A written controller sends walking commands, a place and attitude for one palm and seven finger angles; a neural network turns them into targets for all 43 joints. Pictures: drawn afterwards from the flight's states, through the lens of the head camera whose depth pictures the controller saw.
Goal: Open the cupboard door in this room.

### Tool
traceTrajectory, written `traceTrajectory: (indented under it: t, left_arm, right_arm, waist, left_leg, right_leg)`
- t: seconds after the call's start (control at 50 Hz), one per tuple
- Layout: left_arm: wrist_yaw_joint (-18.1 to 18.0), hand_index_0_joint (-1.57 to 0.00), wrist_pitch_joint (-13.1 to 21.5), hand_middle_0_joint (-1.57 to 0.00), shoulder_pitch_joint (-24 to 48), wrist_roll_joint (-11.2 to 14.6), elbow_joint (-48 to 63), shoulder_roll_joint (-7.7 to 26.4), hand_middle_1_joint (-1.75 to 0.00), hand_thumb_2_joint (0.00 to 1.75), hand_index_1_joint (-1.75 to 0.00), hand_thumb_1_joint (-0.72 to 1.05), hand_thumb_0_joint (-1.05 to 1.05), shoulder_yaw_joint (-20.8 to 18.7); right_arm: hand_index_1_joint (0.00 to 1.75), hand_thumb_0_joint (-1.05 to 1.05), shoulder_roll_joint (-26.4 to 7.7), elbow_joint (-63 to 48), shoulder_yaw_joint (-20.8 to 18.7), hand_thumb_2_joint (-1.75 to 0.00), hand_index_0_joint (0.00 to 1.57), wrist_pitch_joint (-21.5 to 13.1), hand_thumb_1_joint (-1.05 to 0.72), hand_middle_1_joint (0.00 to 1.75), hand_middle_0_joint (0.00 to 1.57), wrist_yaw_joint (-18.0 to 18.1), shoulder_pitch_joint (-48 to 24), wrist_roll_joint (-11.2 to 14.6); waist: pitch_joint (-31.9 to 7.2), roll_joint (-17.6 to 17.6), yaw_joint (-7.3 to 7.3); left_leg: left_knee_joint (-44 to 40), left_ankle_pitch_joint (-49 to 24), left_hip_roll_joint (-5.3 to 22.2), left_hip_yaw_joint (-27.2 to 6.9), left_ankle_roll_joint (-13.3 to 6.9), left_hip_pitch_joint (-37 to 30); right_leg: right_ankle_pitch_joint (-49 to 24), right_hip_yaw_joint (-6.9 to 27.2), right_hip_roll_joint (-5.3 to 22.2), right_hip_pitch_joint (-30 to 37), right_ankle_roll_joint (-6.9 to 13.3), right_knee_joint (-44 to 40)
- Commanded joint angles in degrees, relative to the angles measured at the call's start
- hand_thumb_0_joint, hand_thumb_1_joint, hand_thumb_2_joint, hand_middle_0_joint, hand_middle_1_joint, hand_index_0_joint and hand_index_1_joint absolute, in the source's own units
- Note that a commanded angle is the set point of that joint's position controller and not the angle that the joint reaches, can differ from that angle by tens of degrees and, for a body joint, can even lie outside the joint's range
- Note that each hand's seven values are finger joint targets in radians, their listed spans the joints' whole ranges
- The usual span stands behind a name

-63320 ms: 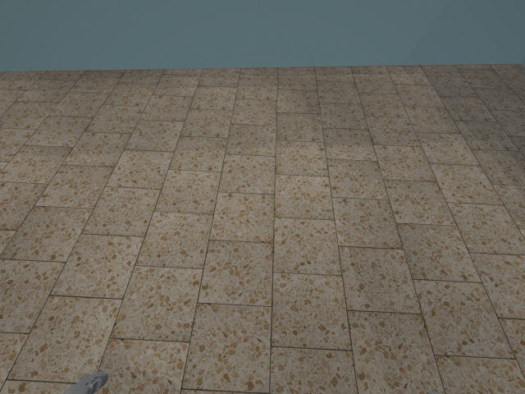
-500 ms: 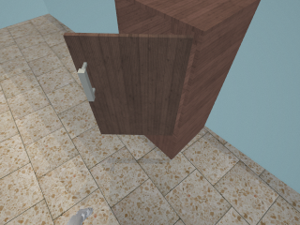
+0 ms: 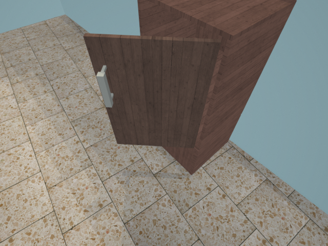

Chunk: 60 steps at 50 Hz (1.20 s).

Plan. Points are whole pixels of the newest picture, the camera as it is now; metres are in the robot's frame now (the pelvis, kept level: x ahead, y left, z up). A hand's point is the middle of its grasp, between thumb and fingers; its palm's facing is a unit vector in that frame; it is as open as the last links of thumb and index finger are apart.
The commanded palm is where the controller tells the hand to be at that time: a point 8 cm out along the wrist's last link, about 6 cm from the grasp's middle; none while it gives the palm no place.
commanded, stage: come to a stop and stand still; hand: left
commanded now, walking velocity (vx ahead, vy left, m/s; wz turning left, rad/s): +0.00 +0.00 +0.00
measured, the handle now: (106, 86) +0.60 +0.25 +0.00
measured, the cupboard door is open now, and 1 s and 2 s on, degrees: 45 45 45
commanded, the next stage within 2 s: look again from close up in 1.10 s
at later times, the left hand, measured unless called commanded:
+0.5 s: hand out of the picture +0.02 +0.15 -0.17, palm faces +0.04 -0.98 -0.19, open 7.3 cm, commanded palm none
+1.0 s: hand out of the picture +0.03 +0.16 -0.17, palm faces +0.05 -0.98 -0.18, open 7.4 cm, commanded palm none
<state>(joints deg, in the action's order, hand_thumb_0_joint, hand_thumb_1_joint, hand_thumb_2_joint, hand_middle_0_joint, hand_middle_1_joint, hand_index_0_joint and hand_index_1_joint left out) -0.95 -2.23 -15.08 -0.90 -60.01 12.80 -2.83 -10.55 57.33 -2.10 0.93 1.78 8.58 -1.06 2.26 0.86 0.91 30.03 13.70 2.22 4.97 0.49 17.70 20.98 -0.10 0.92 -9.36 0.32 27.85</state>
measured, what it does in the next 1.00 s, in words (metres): stands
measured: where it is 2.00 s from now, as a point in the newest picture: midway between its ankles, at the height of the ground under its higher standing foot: outside the picture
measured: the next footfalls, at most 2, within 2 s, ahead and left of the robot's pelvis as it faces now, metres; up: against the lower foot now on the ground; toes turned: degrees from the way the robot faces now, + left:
none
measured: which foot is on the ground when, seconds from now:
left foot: down 0.00-1.00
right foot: down 0.00-1.00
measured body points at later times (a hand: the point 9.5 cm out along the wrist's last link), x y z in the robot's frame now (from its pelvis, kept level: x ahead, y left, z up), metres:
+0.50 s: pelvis +0.02 -0.03 +0.01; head +0.04 -0.02 +0.46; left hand +0.02 +0.20 -0.15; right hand +0.00 -0.25 -0.15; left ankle +0.02 +0.13 -0.73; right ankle -0.06 -0.12 -0.73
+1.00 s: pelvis +0.04 -0.01 +0.01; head +0.05 +0.00 +0.46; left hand +0.03 +0.21 -0.16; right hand +0.06 -0.24 -0.15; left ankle +0.02 +0.13 -0.73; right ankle -0.06 -0.12 -0.73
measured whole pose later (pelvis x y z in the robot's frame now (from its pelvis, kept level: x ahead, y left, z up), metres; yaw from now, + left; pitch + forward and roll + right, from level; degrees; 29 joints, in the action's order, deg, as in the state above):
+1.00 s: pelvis +0.04 -0.01 +0.01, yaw +1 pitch +0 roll +1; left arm -2.0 0.4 -16.0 -0.3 -64.6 9.0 -0.4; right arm -8.6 65.1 -0.2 -0.5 2.7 12.9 -0.9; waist 1.6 2.0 0.1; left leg 24.3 13.8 2.5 3.6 1.8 10.1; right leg 19.7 -1.2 0.0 -0.9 0.9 20.8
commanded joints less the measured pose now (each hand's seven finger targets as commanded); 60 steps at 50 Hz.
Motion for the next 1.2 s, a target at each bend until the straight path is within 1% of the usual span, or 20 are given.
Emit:
traceTrajectory:
  t: [0.0, 0.02, 0.04, 0.08, 0.14, 0.16, 0.2, 0.26, 0.34, 0.36, 0.4, 0.56, 0.76, 0.9, 0.94, 0.96, 0.98, 1.14, 1.16, 1.18]
  left_arm:
    - [0.03, -0.2, 2.52, -0.2, 1.45, -0.05, 2.66, 6.58, -0.3, 0.9, -0.3, 0.9, 0.0, 0.15]
    - [-0.24, -0.2, 3.07, -0.2, 0.5, 0.19, 1.81, 5.18, -0.3, 0.9, -0.3, 0.9, 0.0, 0.37]
    - [-0.42, -0.2, 3.29, -0.2, -0.72, 0.41, 1.14, 4.69, -0.3, 0.9, -0.3, 0.9, 0.0, 0.62]
    - [-0.67, -0.2, 3.26, -0.2, -1.71, 0.46, 0.34, 4.35, -0.3, 0.9, -0.3, 0.9, 0.0, 0.83]
    - [-0.68, -0.2, 3.03, -0.2, -1.63, 0.55, -0.53, 4.4, -0.3, 0.9, -0.3, 0.9, 0.0, 0.93]
    - [-0.74, -0.2, 3.02, -0.2, -2.02, 0.48, -0.87, 4.16, -0.3, 0.9, -0.3, 0.9, 0.0, 0.94]
    - [-0.76, -0.2, 2.95, -0.2, -1.98, 0.61, -1.34, 3.91, -0.3, 0.9, -0.3, 0.9, 0.0, 1.06]
    - [-0.82, -0.2, 2.9, -0.2, -2.64, 0.71, -2.03, 3.56, -0.3, 0.9, -0.3, 0.9, 0.0, 1.09]
    - [-0.85, -0.2, 3.03, -0.2, -2.95, 0.81, -2.49, 3.2, -0.3, 0.9, -0.3, 0.9, 0.0, 1.02]
    - [-0.95, -0.2, 3.07, -0.2, -3.38, 0.78, -2.56, 2.94, -0.3, 0.9, -0.3, 0.9, 0.0, 1.07]
    - [-1.02, -0.2, 3.12, -0.2, -3.5, 0.82, -2.62, 2.86, -0.3, 0.9, -0.3, 0.9, 0.0, 0.98]
    - [-1.33, -0.2, 3.13, -0.2, -4.55, 0.68, -3.02, 2.3, -0.3, 0.9, -0.3, 0.9, 0.0, 0.93]
    - [-1.34, -0.2, 3.03, -0.2, -4.8, 0.51, -3.02, 1.95, -0.3, 0.9, -0.3, 0.9, 0.0, 1.08]
    - [-1.37, -0.2, 3.21, -0.2, -4.97, 0.47, -2.97, 2.52, -0.3, 0.9, -0.3, 0.9, 0.0, 1.02]
    - [-1.35, -0.2, 3.17, -0.2, -4.97, 0.53, -3.15, 2.43, -0.3, 0.9, -0.3, 0.9, 0.0, 1.18]
    - [-1.39, -0.2, 3.17, -0.2, -5.18, 0.37, -3.15, 2.35, -0.3, 0.9, -0.3, 0.9, 0.0, 1.19]
    - [-1.36, -0.2, 3.11, -0.2, -5.04, 0.43, -3.19, 2.27, -0.3, 0.9, -0.3, 0.9, 0.0, 1.26]
    - [-1.15, -0.2, 2.94, -0.2, -4.79, 0.48, -3.48, 2.34, -0.3, 0.9, -0.3, 0.9, 0.0, 1.49]
    - [-1.19, -0.2, 3.0, -0.2, -4.98, 0.36, -3.51, 2.25, -0.3, 0.9, -0.3, 0.9, 0.0, 1.51]
    - [-3.65, -0.2, 5.16, -0.2, -9.02, -0.95, -3.36, 2.26, -0.3, 0.9, -0.3, 0.9, 0.0, 2.25]
  right_arm:
    - [0.3, 0.0, -4.11, -0.95, -0.68, -0.9, 0.2, -0.61, -0.9, 0.3, 0.2, -0.77, 3.68, 0.16]
    - [0.3, 0.0, -5.03, 0.31, -0.66, -0.9, 0.2, -0.97, -0.9, 0.3, 0.2, -0.34, 4.17, -0.01]
    - [0.3, 0.0, -5.92, 0.95, -0.7, -0.9, 0.2, -1.3, -0.9, 0.3, 0.2, -0.06, 4.46, 0.18]
    - [0.3, 0.0, -6.09, 1.91, -0.59, -0.9, 0.2, -1.26, -0.9, 0.3, 0.2, -0.01, 4.49, 0.44]
    - [0.3, 0.0, -5.73, 3.6, -0.26, -0.9, 0.2, -0.88, -0.9, 0.3, 0.2, -0.06, 5.03, 0.35]
    - [0.3, 0.0, -5.26, 4.11, -0.19, -0.9, 0.2, -0.83, -0.9, 0.3, 0.2, -0.1, 5.09, 0.4]
    - [0.3, 0.0, -5.0, 5.1, 0.08, -0.9, 0.2, -0.7, -0.9, 0.3, 0.2, -0.05, 5.73, 0.26]
    - [0.3, 0.0, -4.44, 5.96, 0.31, -0.9, 0.2, -0.65, -0.9, 0.3, 0.2, 0.06, 6.4, 0.27]
    - [0.3, 0.0, -4.08, 6.82, 0.45, -0.9, 0.2, -0.88, -0.9, 0.3, 0.2, 0.29, 7.76, 0.14]
    - [0.3, 0.0, -3.86, 6.9, 0.5, -0.9, 0.2, -0.94, -0.9, 0.3, 0.2, 0.35, 8.07, 0.17]
    - [0.3, 0.0, -3.91, 7.25, 0.51, -0.9, 0.2, -1.15, -0.9, 0.3, 0.2, 0.5, 8.71, 0.18]
    - [0.3, 0.0, -3.48, 7.68, 0.75, -0.9, 0.2, -1.6, -0.9, 0.3, 0.2, 0.98, 9.5, 0.36]
    - [0.3, 0.0, -3.55, 7.41, 0.74, -0.9, 0.2, -1.65, -0.9, 0.3, 0.2, 1.05, 8.93, 0.31]
    - [0.3, 0.0, -4.36, 6.94, 0.68, -0.9, 0.2, -1.91, -0.9, 0.3, 0.2, 1.18, 8.56, 0.33]
    - [0.3, 0.0, -4.5, 6.81, 0.67, -0.9, 0.2, -1.79, -0.9, 0.3, 0.2, 1.17, 8.23, 0.34]
    - [0.3, 0.0, -4.23, 6.75, 0.7, -0.9, 0.2, -1.83, -0.9, 0.3, 0.2, 1.15, 8.15, 0.4]
    - [0.3, 0.0, -4.66, 6.74, 0.72, -0.9, 0.2, -1.8, -0.9, 0.3, 0.2, 1.15, 8.18, 0.32]
    - [0.3, 0.0, -4.71, 6.91, 0.89, -0.9, 0.2, -1.77, -0.9, 0.3, 0.2, 0.89, 7.79, 0.26]
    - [0.3, 0.0, -4.54, 6.88, 0.92, -0.9, 0.2, -1.83, -0.9, 0.3, 0.2, 0.89, 7.84, 0.31]
    - [0.3, 0.0, -6.06, 1.9, 0.82, -0.9, 0.2, -2.73, -0.9, 0.3, 0.2, -0.28, 2.97, 0.75]
  waist:
    - [-1.95, 3.68, -3.31]
    - [-3.79, 5.97, -2.85]
    - [-5.2, 5.62, -2.29]
    - [-4.21, 3.58, -2.07]
    - [-0.45, 2.02, -2.04]
    - [0.87, 2.19, -1.76]
    - [2.96, 0.52, -1.86]
    - [3.41, 0.2, -1.45]
    - [2.39, -0.17, -1.45]
    - [1.72, 1.03, -1.24]
    - [0.28, 0.61, -1.34]
    - [-0.46, 0.46, -0.93]
    - [0.76, 0.1, -0.96]
    - [-1.9, -0.49, -1.16]
    - [-0.91, -0.23, -1.13]
    - [-0.72, 1.01, -1.04]
    - [-0.35, -0.21, -1.14]
    - [1.67, -0.21, -0.89]
    - [1.49, 0.57, -0.8]
    - [4.5, -4.26, 0.54]
  left_leg:
    - [-3.33, -5.16, 0.46, -3.29, 0.22, -9.36]
    - [-3.37, -11.03, 2.52, -4.04, -0.17, -10.52]
    - [-3.32, -15.48, 3.57, -4.56, -0.45, -11.33]
    - [-3.77, -15.24, 3.91, -4.37, -0.32, -11.49]
    - [-5.38, -10.92, 3.81, -4.31, 0.15, -10.44]
    - [-5.46, -10.33, 3.75, -4.21, 0.12, -10.24]
    - [-6.18, -9.09, 3.62, -4.28, 0.32, -9.37]
    - [-6.52, -8.39, 3.61, -4.31, 0.28, -9.02]
    - [-6.6, -10.0, 3.75, -4.1, 0.4, -8.8]
    - [-6.51, -10.46, 3.86, -4.19, 0.25, -9.32]
    - [-6.31, -12.3, 3.99, -4.07, 0.25, -9.46]
    - [-5.83, -17.92, 4.25, -3.6, -0.06, -10.78]
    - [-6.29, -18.56, 4.08, -3.82, -0.4, -11.26]
    - [-5.4, -23.54, 4.18, -3.79, -0.53, -13.32]
    - [-5.81, -22.04, 4.17, -3.94, -0.54, -12.98]
    - [-5.81, -22.23, 4.17, -3.91, -0.67, -13.08]
    - [-5.93, -22.05, 4.09, -3.93, -0.61, -12.87]
    - [-8.16, -17.46, 3.95, -4.86, -0.82, -11.68]
    - [-7.96, -17.86, 3.93, -4.86, -0.97, -11.9]
    - [5.83, -21.01, 3.3, -1.81, -0.07, -7.56]
  right_leg:
    - [-16.55, 7.64, 9.5, -7.5, 4.39, -9.54]
    - [-23.28, 5.53, 7.07, -4.63, 3.04, -7.3]
    - [-28.63, 3.89, 6.65, -2.21, 2.05, -6.15]
    - [-27.9, 3.7, 6.45, -1.89, 1.38, -7.01]
    - [-20.14, 4.05, 6.19, -3.16, 1.5, -9.48]
    - [-18.98, 4.07, 5.94, -3.57, 1.51, -10.4]
    - [-15.97, 4.1, 6.1, -4.08, 1.79, -11.24]
    - [-14.07, 4.17, 5.56, -3.29, 1.85, -12.28]
    - [-17.61, 3.7, 5.73, -1.1, 2.06, -11.65]
    - [-18.97, 3.51, 5.38, -0.46, 1.96, -11.45]
    - [-22.51, 3.01, 5.58, 1.16, 1.95, -10.44]
    - [-29.71, 1.99, 5.27, 2.74, 1.71, -8.73]
    - [-28.26, 1.68, 5.2, 2.52, 1.35, -9.29]
    - [-31.94, 1.29, 5.46, 3.62, 1.12, -8.3]
    - [-30.46, 1.4, 5.46, 3.16, 1.06, -8.9]
    - [-30.96, 1.25, 5.25, 3.08, 0.97, -8.97]
    - [-30.33, 1.43, 5.37, 3.03, 1.03, -8.93]
    - [-22.31, 1.51, 5.33, 2.07, 0.91, -10.59]
    - [-22.97, 1.45, 5.18, 2.35, 0.85, -10.76]
    - [-42.75, 6.34, 7.83, -4.36, -1.33, -9.49]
